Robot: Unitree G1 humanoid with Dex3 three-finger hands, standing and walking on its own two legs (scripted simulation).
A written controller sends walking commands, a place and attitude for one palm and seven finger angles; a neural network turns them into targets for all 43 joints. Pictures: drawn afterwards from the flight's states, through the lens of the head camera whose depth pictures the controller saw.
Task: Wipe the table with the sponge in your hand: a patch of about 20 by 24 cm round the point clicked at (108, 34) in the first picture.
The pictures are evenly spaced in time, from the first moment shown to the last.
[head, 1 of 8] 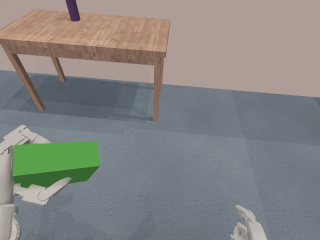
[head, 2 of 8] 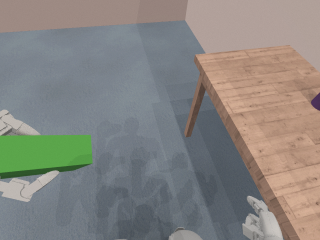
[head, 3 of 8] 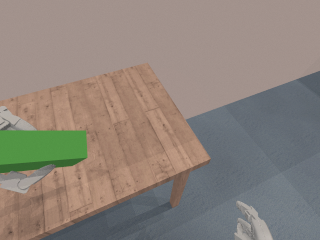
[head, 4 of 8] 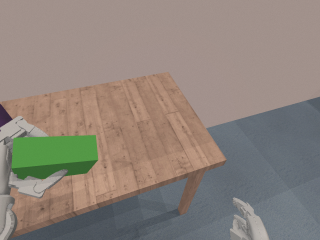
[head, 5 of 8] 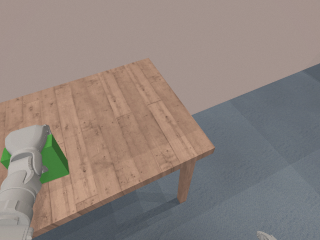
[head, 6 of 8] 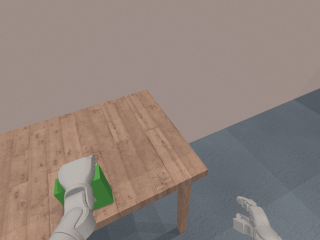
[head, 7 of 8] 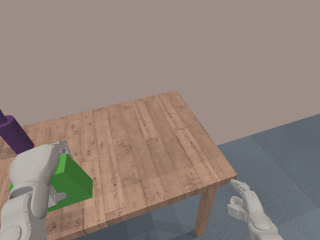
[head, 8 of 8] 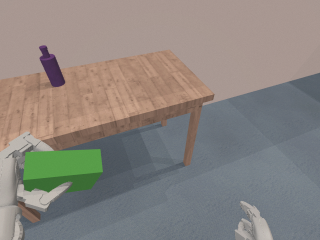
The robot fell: no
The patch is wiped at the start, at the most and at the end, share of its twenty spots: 0.00 1.00 1.00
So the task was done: yes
